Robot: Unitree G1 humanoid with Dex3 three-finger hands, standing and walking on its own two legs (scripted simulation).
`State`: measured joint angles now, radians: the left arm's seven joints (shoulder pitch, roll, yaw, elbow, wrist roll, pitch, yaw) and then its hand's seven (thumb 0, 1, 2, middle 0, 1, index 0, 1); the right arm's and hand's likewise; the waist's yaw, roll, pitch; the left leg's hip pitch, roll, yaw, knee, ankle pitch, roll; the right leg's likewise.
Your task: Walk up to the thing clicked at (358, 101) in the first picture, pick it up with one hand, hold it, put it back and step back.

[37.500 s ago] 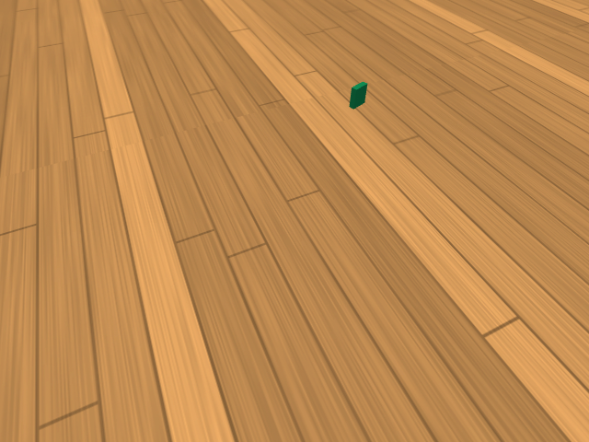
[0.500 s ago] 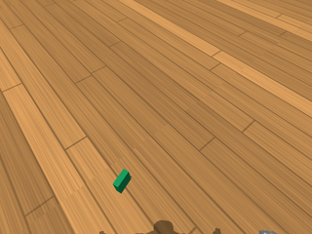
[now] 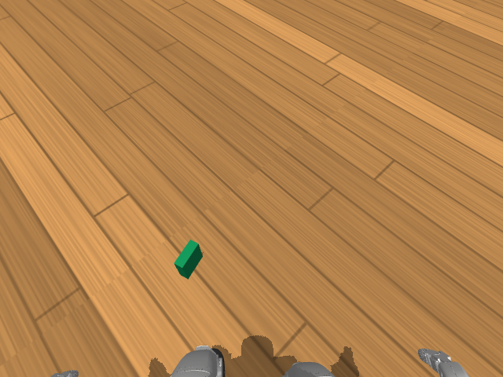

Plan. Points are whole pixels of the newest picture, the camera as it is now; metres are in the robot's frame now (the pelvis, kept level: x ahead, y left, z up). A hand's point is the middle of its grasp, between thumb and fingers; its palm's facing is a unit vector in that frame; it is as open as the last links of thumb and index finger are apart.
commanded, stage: step back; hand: left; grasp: from the side
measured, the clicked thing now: (189, 259) +0.54 +0.25 -0.69
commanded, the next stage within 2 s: none
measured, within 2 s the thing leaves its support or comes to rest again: neither
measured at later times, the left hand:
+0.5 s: hand out of the picture +0.01 +0.25 -0.14, palm faces +0.07 -0.92 -0.39, open 7.4 cm
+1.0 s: hand out of the picture -0.18 +0.22 -0.12, palm faces +0.01 -0.89 -0.46, open 7.4 cm
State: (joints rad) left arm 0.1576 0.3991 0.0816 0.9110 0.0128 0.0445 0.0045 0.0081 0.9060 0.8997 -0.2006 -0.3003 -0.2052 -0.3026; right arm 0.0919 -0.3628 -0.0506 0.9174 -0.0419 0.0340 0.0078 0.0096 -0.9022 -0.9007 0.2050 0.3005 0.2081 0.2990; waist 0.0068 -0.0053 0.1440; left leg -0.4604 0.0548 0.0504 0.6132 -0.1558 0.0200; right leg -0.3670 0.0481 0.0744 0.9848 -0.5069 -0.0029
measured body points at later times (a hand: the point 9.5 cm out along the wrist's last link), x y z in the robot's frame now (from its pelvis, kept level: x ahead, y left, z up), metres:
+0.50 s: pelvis -0.11 -0.02 +0.01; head -0.04 +0.00 +0.45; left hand +0.00 +0.30 -0.11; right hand +0.01 -0.31 -0.12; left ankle -0.09 +0.08 -0.72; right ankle -0.09 -0.14 -0.68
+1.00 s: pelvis -0.25 -0.06 +0.01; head -0.20 -0.09 +0.46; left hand -0.18 +0.26 -0.09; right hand -0.16 -0.38 -0.13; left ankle -0.26 +0.10 -0.63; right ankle -0.21 -0.18 -0.72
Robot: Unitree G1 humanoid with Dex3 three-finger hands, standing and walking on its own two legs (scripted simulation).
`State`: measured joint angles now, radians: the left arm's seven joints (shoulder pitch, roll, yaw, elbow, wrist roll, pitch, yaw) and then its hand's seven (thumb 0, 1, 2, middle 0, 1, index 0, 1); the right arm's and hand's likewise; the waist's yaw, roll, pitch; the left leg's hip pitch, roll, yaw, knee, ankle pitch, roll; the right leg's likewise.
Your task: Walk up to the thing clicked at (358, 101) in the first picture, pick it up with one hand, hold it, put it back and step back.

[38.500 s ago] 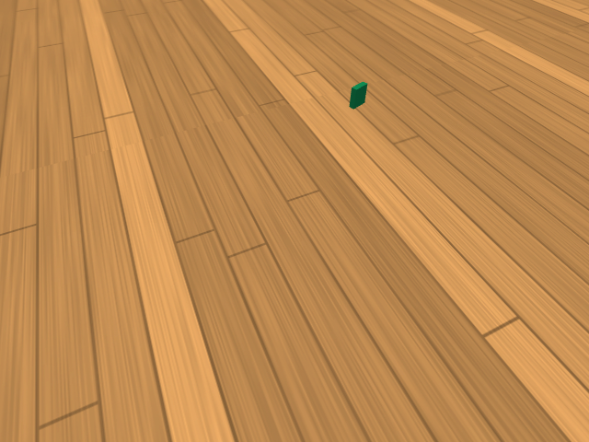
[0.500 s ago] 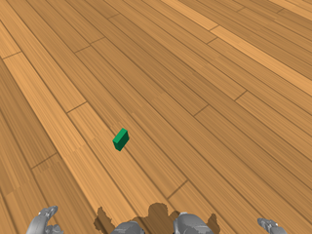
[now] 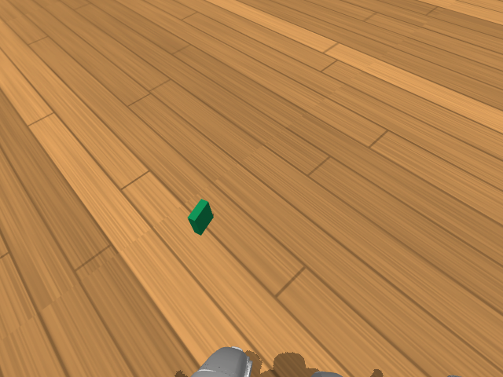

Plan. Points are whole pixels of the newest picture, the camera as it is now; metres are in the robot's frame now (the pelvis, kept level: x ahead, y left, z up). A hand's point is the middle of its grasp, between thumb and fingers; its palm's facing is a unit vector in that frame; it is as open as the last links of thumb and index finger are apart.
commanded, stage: step back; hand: left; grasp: from the side
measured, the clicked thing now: (201, 217) +0.79 +0.30 -0.70
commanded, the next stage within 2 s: stand in 1.78 s
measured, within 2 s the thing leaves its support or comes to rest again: neither
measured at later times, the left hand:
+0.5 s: hand out of the picture -0.10 +0.31 -0.16, palm faces +0.03 -0.91 -0.41, open 7.4 cm
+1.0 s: hand out of the picture -0.23 +0.32 -0.14, palm faces +0.09 -0.91 -0.41, open 7.4 cm
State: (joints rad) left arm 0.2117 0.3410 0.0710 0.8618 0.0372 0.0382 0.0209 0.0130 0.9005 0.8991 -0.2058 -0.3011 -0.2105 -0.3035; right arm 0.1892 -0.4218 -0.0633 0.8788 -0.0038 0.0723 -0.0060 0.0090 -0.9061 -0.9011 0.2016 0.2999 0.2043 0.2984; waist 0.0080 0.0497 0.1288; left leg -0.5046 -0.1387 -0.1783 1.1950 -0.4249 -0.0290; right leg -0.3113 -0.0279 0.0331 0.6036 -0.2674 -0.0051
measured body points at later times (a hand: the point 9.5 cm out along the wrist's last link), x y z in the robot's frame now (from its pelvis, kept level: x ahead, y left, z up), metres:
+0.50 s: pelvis -0.17 +0.03 -0.01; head -0.11 +0.04 +0.44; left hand -0.11 +0.35 -0.13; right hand -0.02 -0.27 -0.11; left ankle -0.10 +0.14 -0.73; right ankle -0.23 -0.11 -0.68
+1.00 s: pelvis -0.28 +0.03 -0.01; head -0.28 +0.04 +0.44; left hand -0.23 +0.37 -0.12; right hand -0.23 -0.28 -0.13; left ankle -0.32 +0.16 -0.73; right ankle -0.25 -0.09 -0.71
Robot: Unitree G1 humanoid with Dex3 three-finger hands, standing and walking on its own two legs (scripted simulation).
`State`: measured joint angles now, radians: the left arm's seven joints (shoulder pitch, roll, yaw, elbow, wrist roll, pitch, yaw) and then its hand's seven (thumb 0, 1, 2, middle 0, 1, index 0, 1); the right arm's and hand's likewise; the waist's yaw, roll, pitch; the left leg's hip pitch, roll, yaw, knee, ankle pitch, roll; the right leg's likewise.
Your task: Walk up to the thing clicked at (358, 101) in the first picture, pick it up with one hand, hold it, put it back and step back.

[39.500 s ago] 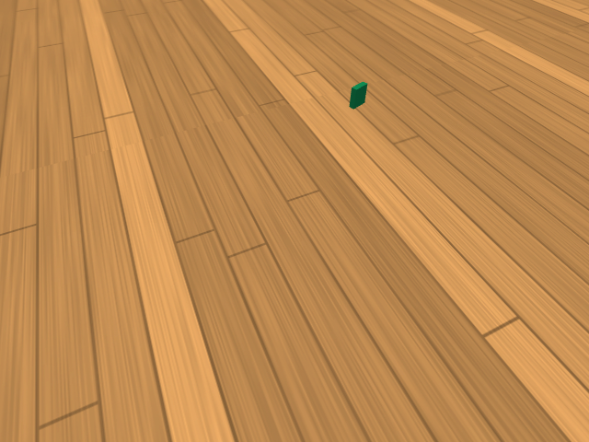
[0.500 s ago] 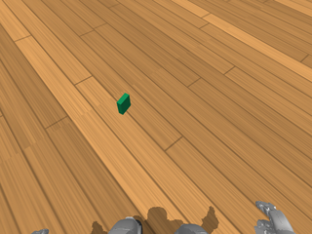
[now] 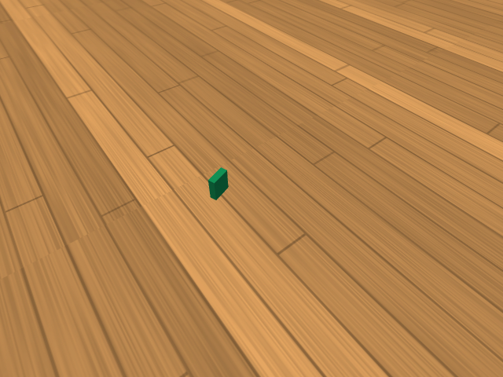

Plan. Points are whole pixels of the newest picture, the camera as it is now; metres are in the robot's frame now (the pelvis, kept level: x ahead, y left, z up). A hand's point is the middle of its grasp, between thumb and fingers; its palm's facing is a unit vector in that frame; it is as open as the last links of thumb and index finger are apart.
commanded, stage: step back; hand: left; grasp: from the side
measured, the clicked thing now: (218, 184) +1.09 +0.19 -0.69
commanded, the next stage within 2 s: stand in 0.78 s
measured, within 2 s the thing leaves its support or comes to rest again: neither
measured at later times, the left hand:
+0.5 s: hand out of the picture +0.13 +0.25 -0.15, palm faces +0.01 -0.93 -0.37, open 7.4 cm
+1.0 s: hand out of the picture +0.15 +0.24 -0.13, palm faces -0.03 -0.94 -0.33, open 7.4 cm
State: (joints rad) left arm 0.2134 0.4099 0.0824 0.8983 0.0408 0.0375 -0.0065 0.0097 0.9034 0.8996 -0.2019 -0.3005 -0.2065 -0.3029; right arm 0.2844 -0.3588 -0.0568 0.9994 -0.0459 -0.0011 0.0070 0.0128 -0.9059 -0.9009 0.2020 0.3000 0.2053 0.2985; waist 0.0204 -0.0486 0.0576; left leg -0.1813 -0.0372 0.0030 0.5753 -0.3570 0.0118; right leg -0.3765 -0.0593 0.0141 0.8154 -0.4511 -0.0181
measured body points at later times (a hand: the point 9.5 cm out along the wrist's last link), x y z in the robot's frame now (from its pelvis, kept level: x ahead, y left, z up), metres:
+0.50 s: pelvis +0.05 -0.01 +0.00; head +0.07 -0.02 +0.45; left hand +0.13 +0.30 -0.12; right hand +0.13 -0.32 -0.13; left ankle +0.04 +0.11 -0.73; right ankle +0.06 -0.15 -0.72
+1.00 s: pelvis +0.05 -0.01 +0.02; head +0.06 -0.01 +0.47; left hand +0.16 +0.29 -0.11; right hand +0.15 -0.30 -0.11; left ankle +0.04 +0.11 -0.72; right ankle +0.06 -0.15 -0.72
